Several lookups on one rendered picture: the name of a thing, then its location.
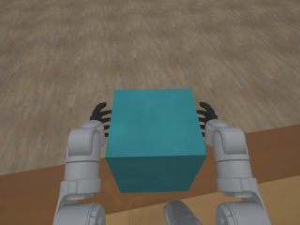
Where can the robot right forearm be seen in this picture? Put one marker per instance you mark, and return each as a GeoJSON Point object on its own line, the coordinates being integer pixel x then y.
{"type": "Point", "coordinates": [234, 174]}

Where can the carton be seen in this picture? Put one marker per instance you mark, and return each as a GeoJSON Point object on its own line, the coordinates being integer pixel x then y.
{"type": "Point", "coordinates": [155, 142]}

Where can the robot left hand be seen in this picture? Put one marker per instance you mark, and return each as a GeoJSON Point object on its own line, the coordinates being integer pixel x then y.
{"type": "Point", "coordinates": [97, 114]}

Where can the right robot thigh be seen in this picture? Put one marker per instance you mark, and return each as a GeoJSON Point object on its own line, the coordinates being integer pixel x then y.
{"type": "Point", "coordinates": [178, 213]}

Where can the robot left forearm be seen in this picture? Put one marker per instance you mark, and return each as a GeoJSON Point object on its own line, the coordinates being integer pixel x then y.
{"type": "Point", "coordinates": [81, 179]}

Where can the robot right hand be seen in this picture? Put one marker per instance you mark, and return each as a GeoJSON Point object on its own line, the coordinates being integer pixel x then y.
{"type": "Point", "coordinates": [209, 115]}

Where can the robot left upper arm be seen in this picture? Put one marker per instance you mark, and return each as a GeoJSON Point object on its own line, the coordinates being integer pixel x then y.
{"type": "Point", "coordinates": [90, 213]}

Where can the robot right upper arm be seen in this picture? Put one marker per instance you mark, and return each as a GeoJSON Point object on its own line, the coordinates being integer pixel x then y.
{"type": "Point", "coordinates": [241, 213]}

